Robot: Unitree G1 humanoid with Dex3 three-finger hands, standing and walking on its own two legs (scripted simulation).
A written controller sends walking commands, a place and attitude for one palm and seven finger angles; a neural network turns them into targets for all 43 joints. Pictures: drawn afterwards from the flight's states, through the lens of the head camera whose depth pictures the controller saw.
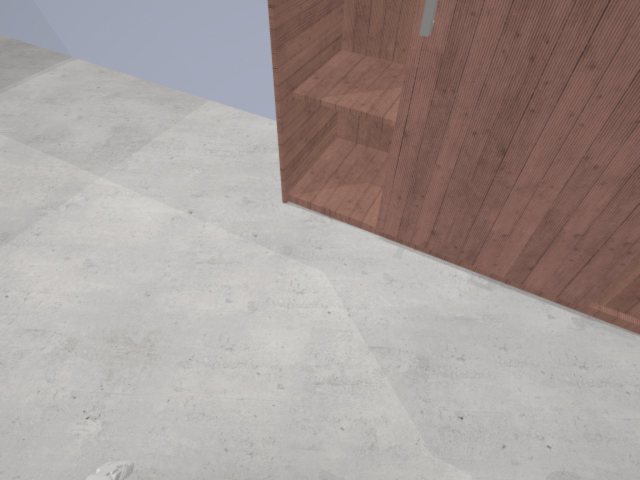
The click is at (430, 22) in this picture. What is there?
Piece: wardrobe's sliding door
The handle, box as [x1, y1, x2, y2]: [419, 0, 437, 36]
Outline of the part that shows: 437,0 426,0 419,34 427,36 430,32 430,29 434,21 433,15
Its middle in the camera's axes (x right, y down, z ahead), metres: +0.27 -0.59 +0.92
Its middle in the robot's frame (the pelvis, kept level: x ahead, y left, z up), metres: +1.12 -0.21 +0.18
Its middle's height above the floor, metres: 0.95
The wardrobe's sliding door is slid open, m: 0.44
